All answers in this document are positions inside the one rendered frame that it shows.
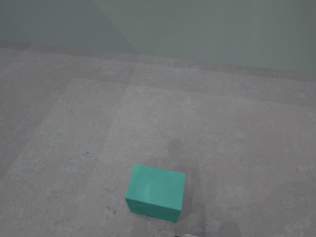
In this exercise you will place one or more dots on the carton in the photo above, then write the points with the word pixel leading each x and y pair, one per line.
pixel 155 192

